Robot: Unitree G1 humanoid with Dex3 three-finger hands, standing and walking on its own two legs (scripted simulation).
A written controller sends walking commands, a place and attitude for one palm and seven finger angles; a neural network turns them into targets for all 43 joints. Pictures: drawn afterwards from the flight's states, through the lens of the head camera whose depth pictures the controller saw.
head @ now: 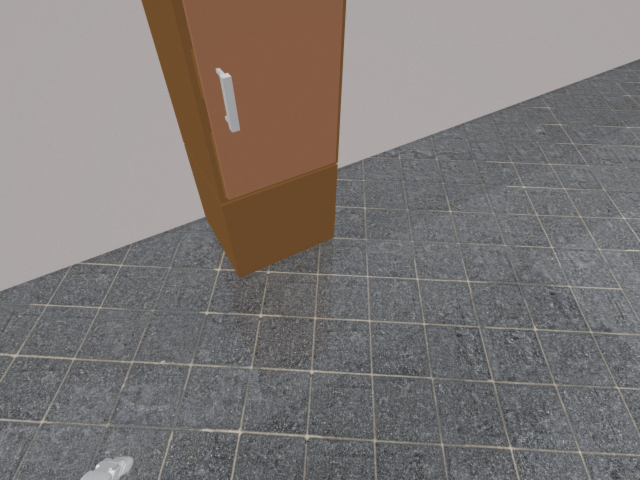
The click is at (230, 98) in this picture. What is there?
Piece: cupboard door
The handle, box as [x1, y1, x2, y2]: [216, 68, 239, 132]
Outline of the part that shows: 216,68 216,72 220,77 227,114 225,116 225,119 228,122 229,128 232,132 239,130 231,77 228,73 224,73 219,68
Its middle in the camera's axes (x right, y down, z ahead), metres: -0.24 -0.34 +0.96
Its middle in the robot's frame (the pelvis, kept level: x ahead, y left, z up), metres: +0.94 +0.28 -0.01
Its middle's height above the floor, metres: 0.76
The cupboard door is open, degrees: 0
